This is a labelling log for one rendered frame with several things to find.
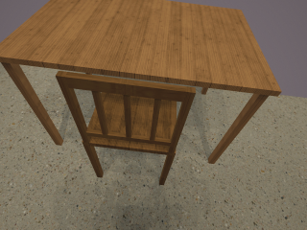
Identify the table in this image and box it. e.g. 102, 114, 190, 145
0, 0, 282, 164

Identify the chair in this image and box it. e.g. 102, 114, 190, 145
56, 71, 196, 186

